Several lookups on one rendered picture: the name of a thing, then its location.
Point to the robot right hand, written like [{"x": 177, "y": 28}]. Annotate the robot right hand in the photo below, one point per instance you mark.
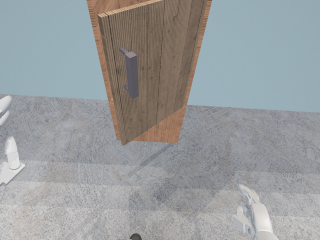
[{"x": 257, "y": 218}]

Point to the cupboard door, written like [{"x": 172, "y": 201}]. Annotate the cupboard door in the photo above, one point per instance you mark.
[{"x": 164, "y": 35}]

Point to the robot left hand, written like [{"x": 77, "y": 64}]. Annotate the robot left hand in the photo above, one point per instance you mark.
[{"x": 10, "y": 169}]

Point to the handle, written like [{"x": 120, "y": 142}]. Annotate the handle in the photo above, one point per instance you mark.
[{"x": 131, "y": 73}]

